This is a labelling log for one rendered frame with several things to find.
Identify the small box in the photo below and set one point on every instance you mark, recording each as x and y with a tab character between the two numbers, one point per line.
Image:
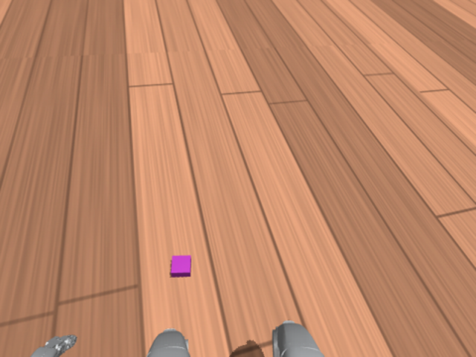
181	266

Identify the left robot hand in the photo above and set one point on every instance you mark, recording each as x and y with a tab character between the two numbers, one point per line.
56	346

